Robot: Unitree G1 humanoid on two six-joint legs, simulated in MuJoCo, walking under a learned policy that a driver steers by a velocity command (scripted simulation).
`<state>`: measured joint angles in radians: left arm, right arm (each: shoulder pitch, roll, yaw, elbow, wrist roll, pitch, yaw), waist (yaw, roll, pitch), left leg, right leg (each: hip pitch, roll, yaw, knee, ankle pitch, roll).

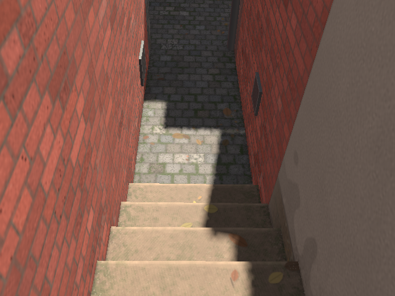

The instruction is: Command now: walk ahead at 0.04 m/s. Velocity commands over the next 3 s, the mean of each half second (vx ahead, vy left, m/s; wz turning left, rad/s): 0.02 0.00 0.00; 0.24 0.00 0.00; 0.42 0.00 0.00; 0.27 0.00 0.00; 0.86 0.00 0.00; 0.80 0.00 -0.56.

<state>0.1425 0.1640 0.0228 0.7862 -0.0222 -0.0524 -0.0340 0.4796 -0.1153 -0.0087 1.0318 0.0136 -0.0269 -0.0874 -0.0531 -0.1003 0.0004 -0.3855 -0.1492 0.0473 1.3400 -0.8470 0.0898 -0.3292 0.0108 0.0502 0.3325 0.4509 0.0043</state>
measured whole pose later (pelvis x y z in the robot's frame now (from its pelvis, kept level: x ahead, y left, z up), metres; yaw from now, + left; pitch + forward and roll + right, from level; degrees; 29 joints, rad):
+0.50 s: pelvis +0.02 +0.06 -0.06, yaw -2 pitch +0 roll +0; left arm 0.45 0.20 0.01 0.95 0.03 0.04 0.09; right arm 0.16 -0.14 0.02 0.78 -0.01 0.05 -0.08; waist 0.07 -0.01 0.02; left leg -0.80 0.01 -0.08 1.82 -0.48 -0.11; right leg -0.39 0.01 0.07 0.65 -0.26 0.01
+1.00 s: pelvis +0.08 +0.08 -0.06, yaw -4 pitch -4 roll +1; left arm 0.36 0.19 0.03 0.94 -0.02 0.01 0.00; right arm 0.41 -0.16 -0.05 0.92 0.00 0.04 -0.10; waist -0.04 -0.06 -0.01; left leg -0.84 -0.09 -0.13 1.67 -0.31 0.02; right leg -0.31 0.05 -0.11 0.69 -0.31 -0.12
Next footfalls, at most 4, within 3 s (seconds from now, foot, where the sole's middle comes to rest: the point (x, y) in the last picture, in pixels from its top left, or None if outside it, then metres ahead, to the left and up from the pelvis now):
0.54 left None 0.04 0.22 -0.69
0.76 left None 0.22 0.18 -0.82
0.78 right None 0.16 0.02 -0.82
1.30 left None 0.21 0.27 -0.82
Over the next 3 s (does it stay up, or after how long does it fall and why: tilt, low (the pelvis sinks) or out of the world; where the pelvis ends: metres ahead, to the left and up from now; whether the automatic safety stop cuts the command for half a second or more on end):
stays up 0.88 -0.01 -0.54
